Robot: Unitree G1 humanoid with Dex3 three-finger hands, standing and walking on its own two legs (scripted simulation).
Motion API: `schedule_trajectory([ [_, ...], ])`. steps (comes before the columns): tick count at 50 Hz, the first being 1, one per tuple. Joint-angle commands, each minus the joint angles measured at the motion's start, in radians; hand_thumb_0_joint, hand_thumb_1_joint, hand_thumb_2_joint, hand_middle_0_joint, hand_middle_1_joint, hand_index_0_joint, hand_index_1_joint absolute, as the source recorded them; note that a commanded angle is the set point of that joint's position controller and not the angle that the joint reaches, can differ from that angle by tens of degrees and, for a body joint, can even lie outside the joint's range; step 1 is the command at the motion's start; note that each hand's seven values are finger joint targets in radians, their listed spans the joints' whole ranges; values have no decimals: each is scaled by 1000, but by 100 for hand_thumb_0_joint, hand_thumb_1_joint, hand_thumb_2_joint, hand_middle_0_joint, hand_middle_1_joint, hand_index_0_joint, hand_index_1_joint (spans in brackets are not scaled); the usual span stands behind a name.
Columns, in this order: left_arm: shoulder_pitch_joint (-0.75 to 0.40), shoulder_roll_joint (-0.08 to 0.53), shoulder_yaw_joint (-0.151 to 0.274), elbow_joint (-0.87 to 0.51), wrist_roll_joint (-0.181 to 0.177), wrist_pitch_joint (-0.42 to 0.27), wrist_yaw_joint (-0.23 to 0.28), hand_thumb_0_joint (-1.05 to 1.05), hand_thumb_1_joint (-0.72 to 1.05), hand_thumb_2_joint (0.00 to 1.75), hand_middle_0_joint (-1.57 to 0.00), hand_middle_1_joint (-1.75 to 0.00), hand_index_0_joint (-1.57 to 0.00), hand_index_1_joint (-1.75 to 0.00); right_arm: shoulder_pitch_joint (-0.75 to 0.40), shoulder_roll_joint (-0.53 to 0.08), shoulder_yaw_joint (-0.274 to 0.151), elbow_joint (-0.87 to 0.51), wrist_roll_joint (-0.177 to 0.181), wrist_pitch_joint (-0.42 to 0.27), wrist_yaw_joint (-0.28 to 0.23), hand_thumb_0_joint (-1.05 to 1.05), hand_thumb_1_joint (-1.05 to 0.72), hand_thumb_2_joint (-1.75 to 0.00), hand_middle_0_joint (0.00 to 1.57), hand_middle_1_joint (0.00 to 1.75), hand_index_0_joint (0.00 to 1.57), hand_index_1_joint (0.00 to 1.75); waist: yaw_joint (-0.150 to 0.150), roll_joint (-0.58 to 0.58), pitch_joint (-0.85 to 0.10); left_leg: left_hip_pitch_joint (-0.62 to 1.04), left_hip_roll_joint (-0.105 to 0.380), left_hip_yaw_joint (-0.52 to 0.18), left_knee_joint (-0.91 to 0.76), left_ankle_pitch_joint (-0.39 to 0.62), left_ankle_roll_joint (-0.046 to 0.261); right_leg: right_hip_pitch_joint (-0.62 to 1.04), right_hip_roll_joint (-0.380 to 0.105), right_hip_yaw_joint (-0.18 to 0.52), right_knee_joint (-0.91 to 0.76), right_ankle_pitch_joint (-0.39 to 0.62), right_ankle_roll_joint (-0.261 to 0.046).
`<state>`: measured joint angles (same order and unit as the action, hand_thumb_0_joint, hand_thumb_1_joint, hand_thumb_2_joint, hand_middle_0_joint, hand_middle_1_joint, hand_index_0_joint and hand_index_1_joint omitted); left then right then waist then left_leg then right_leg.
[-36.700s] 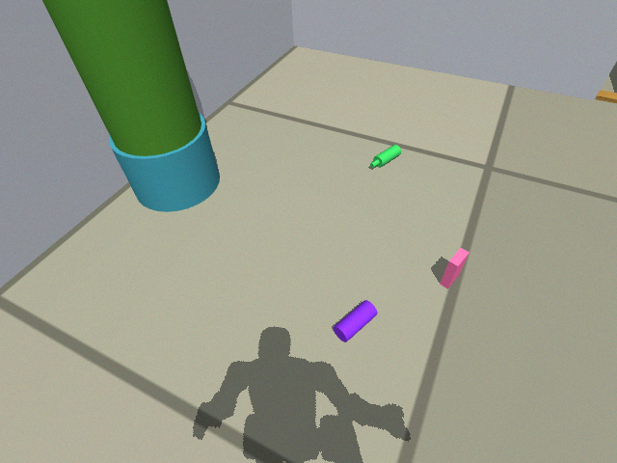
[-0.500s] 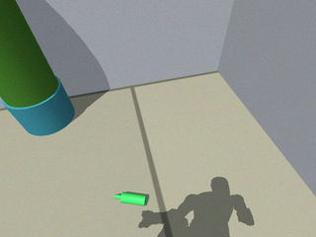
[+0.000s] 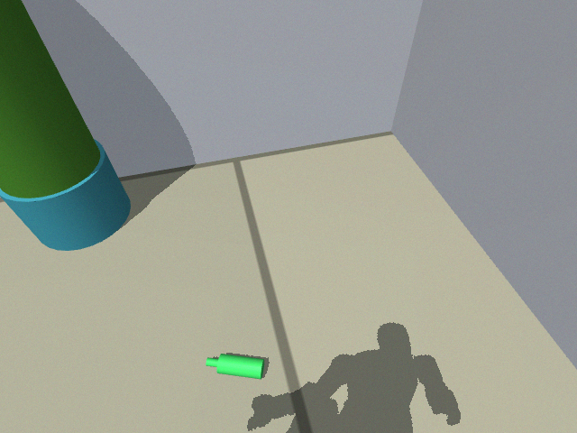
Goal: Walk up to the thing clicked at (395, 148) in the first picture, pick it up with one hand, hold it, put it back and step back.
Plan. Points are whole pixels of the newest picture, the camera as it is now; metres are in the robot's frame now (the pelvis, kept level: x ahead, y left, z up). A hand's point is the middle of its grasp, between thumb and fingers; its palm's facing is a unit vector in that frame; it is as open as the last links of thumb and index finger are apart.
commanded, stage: walk up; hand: left
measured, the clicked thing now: (234, 365) +0.47 +0.24 -0.75
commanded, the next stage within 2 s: none
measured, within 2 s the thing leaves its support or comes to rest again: neither
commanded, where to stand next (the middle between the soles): +0.08 -0.02 m, yaw -1 degrees
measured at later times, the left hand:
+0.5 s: hand out of the picture +0.01 +0.23 -0.17, palm faces -0.01 -0.92 -0.40, open 7.3 cm
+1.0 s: hand out of the picture +0.00 +0.27 -0.17, palm faces +0.07 -0.93 -0.36, open 7.4 cm
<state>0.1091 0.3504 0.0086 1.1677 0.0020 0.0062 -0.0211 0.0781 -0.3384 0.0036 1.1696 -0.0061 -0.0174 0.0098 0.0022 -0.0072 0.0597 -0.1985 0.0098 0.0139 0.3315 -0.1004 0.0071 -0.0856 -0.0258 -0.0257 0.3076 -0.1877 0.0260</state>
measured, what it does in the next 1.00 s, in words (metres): steps on the spot: left foot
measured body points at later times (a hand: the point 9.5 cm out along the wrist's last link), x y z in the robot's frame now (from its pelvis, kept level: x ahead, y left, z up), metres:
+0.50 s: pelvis -0.04 -0.04 -0.02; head +0.00 -0.06 +0.42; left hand +0.01 +0.28 -0.14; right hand +0.09 -0.36 -0.15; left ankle +0.04 +0.11 -0.74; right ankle -0.06 -0.15 -0.75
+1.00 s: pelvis -0.01 -0.01 -0.02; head +0.01 +0.01 +0.43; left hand +0.00 +0.31 -0.15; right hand +0.13 -0.30 -0.12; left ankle +0.03 +0.11 -0.75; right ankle -0.04 -0.15 -0.72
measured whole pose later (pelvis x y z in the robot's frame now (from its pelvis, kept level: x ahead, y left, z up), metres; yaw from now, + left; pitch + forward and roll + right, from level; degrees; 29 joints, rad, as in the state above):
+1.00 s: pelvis -0.01 -0.01 -0.02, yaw +3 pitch -4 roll +0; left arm 0.27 0.41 0.04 0.96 -0.01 0.04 0.00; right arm 0.12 -0.35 -0.03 0.93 -0.02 -0.03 0.00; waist 0.04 -0.04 0.11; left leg -0.26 0.01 0.03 0.55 -0.23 0.01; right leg -0.23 0.00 0.06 0.80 -0.54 -0.02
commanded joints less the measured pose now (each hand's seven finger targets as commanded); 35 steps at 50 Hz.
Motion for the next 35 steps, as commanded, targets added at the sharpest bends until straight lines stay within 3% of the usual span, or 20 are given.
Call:
schedule_trajectory([
  [1, -32, 203, 39, -54, -1, -23, 17, 0, 90, 90, -20, -30, -20, -30, -65, -226, -39, -68, 5, -23, -12, 0, -90, -90, 20, 30, 20, 30, -3, 22, -89, 63, 129, -128, -73, -35, 10, -46, -101, 90, -55, 41, -43],
  [8, -37, 203, 41, -56, 3, -24, 21, 0, 90, 90, -20, -30, -20, -30, -62, -221, -44, -68, 4, -17, -13, 0, -90, -90, 20, 30, 20, 30, -9, 9, -97, 74, 129, -121, -58, 28, 11, -30, -103, 82, -64, 60, -39],
  [9, -34, 263, 71, -83, 1, -3, 25, 0, 90, 90, -20, -30, -20, -30, -59, -291, -65, -73, 8, -4, -19, 0, -90, -90, 20, 30, 20, 30, -8, -10, -6, 29, 126, -125, 30, 272, 25, -110, -91, 78, 47, 235, -48],
  [11, -9, 237, 72, -112, -3, 12, 28, 0, 90, 90, -20, -30, -20, -30, -24, -292, -76, -92, 18, 6, -25, 0, -90, -90, 20, 30, 20, 30, -14, 39, -98, 53, 165, -140, 47, 392, 58, -75, -65, 33, 136, 226, -49],
  [13, 19, 217, 74, -139, -4, 29, 26, 0, 90, 90, -20, -30, -20, -30, -27, -312, -91, -128, 16, 14, -28, 0, -90, -90, 20, 30, 20, 30, -11, 100, -161, 44, 226, -211, 21, 366, 118, -82, -9, 17, 278, 61, -51],
  [15, 54, 209, 84, -159, 4, 50, 22, 0, 90, 90, -20, -30, -20, -30, -63, -331, -107, -174, 5, 22, -34, 0, -90, -90, 20, 30, 20, 30, 0, 180, -171, -30, 305, -276, -12, 260, 198, -107, 27, 19, 456, -254, -59],
  [16, 62, 208, 87, -172, 6, 59, 20, 0, 90, 90, -20, -30, -20, -30, -71, -334, -113, -195, -4, 25, -37, 0, -90, -90, 20, 30, 20, 30, 1, 196, -169, -59, 329, -290, -21, 207, 233, -134, 27, 45, 556, -353, -65],
  [17, 78, 199, 92, -181, 7, 64, 17, 0, 90, 90, -20, -30, -20, -30, -77, -327, -114, -214, -13, 26, -40, 0, -90, -90, 20, 30, 20, 30, 11, 195, -171, -49, 332, -284, 2, 191, 240, -163, 17, 71, 587, -377, -71],
  [19, 120, 186, 92, -181, 13, 51, 15, 0, 90, 90, -20, -30, -20, -30, -89, -302, -111, -235, -27, 26, -40, 0, -90, -90, 20, 30, 20, 30, 36, 140, -189, -29, 277, -225, 86, 112, 198, -150, -5, 68, 414, -296, -78],
  [20, 158, 176, 91, -168, 19, 38, 14, 0, 90, 90, -20, -30, -20, -30, -114, -289, -106, -246, -23, 29, -35, 0, -90, -90, 20, 30, 20, 30, 62, 121, -187, -42, 234, -190, 135, 16, 151, -99, -11, 39, 224, -194, -78],
  [21, 165, 191, 95, -152, 30, 25, 15, 0, 90, 90, -20, -30, -20, -30, -126, -267, -100, -250, -18, 37, -27, 0, -90, -90, 20, 30, 20, 30, 62, 70, -140, -100, 166, -150, 202, -81, 104, -64, -19, 75, 67, -158, -79],
  [22, 120, 244, 109, -175, 48, 8, 20, 0, 90, 90, -20, -30, -20, -30, -71, -211, -83, -253, -11, 44, -20, 0, -90, -90, 20, 30, 20, 30, 30, -100, -79, -224, 69, -94, 301, -239, 44, -62, -137, 297, -62, -251, -105],
  [23, 15, 335, 127, -225, 53, -5, 25, 0, 90, 90, -20, -30, -20, -30, -54, -173, -75, -252, -15, 47, -17, 0, -90, -90, 20, 30, 20, 30, 19, -198, -7, -267, -50, -68, 430, -402, -11, -214, -307, 506, -164, -427, -181],
  [24, -40, 377, 128, -252, 58, -10, 27, 0, 90, 90, -20, -30, -20, -30, -53, -229, -95, -239, -15, 50, -25, 0, -90, -90, 20, 30, 20, 30, 22, -177, 39, -172, -25, -168, 534, -430, -9, -375, -372, 541, -153, -391, -254],
  [26, -64, 246, 94, -255, 39, -32, 29, 0, 90, 90, -20, -30, -20, -30, 4, -218, -92, -209, 4, 37, -12, 0, -90, -90, 20, 30, 20, 30, -19, -53, 21, -168, -36, -184, 537, -328, -10, -216, -226, 314, -58, -42, -187],
  [27, -39, 228, 90, -247, 41, -43, 31, 0, 90, 90, -20, -30, -20, -30, 16, -204, -81, -206, 6, 32, -8, 0, -90, -90, 20, 30, 20, 30, -13, -69, -33, -188, -34, -162, 515, -315, -14, -112, -194, 259, -43, 27, -159],
  [29, 47, 258, 104, -245, 46, -59, 31, 0, 90, 90, -20, -30, -20, -30, 16, -224, -77, -218, -12, 29, 1, 0, -90, -90, 20, 30, 20, 30, 29, -110, -90, -250, -17, -134, 483, -335, -20, 85, -226, 277, -28, 47, -180],
  [32, 218, 312, 135, -238, 32, -69, 32, 0, 90, 90, -20, -30, -20, -30, -53, -261, -92, -282, -39, 24, 17, 0, -90, -90, 20, 30, 20, 30, 101, -116, -25, -455, -4, -113, 479, -363, -9, 305, -279, 359, -58, -29, -208],
  [34, 265, 322, 143, -250, 27, -75, 31, 0, 90, 90, -20, -30, -20, -30, -65, -258, -98, -306, -40, 16, 28, 0, -90, -90, 20, 30, 20, 30, 112, -112, 9, -484, 10, -123, 469, -342, -2, 322, -288, 357, -81, -30, -212],
  [35, 252, 317, 144, -266, 26, -75, 28, 0, 90, 90, -20, -30, -20, -30, -54, -249, -98, -312, -40, 11, 32, 0, -90, -90, 20, 30, 20, 30, 100, -113, 17, -467, 25, -110, 450, -343, 0, 307, -285, 330, -84, -13, -228],
])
